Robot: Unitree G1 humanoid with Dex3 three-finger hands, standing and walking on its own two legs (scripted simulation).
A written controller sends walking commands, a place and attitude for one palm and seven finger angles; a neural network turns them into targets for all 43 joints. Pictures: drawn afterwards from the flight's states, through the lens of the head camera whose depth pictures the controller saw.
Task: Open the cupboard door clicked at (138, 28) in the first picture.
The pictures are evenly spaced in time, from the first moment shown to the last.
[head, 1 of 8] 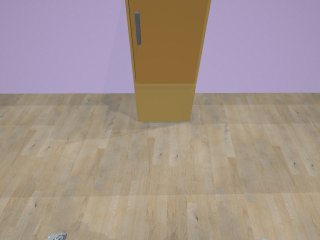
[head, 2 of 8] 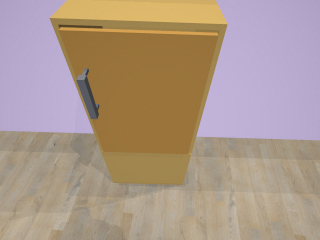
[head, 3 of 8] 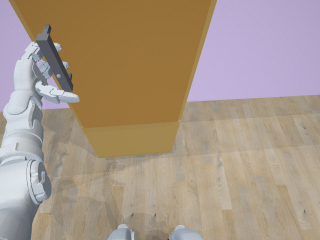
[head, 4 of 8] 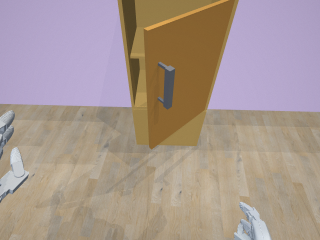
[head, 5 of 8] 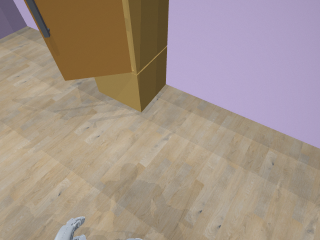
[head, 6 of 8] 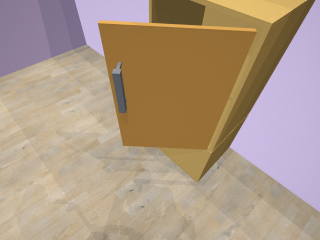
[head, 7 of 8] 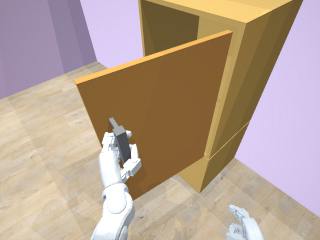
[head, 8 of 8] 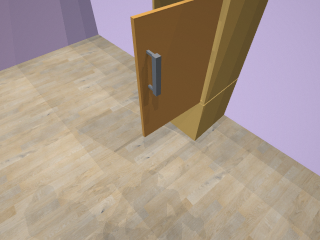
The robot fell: no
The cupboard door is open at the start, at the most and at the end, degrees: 0 89 85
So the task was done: yes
